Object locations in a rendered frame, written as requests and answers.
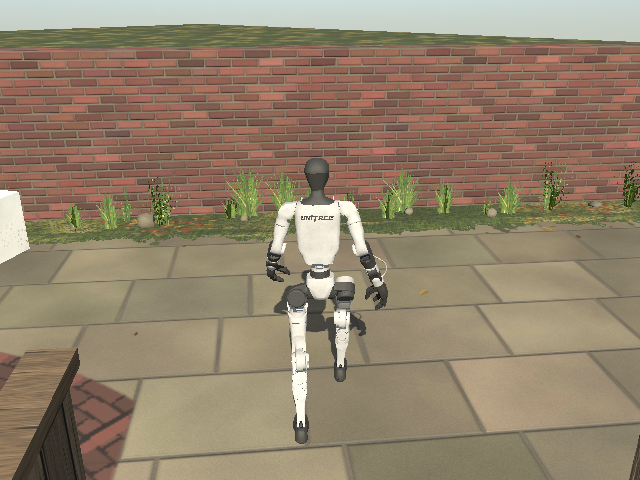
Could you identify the robot left foot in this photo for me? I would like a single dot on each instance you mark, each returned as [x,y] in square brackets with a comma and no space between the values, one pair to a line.
[301,433]

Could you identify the left robot shin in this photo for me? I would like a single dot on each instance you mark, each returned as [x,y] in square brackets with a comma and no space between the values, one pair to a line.
[299,388]

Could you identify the robot right upper arm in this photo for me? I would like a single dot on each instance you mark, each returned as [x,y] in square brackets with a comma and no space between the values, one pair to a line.
[349,210]

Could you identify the robot left upper arm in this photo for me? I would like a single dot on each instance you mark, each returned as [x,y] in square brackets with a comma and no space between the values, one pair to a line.
[286,211]

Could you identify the robot right forearm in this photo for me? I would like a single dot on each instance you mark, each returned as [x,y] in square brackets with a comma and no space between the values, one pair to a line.
[371,268]

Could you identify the robot left forearm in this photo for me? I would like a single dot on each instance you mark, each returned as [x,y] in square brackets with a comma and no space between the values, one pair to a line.
[272,259]

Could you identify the left robot hand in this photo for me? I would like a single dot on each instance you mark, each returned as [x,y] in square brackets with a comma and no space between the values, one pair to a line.
[274,277]

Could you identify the right robot hand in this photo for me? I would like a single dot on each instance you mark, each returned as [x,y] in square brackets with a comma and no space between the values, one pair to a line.
[382,293]

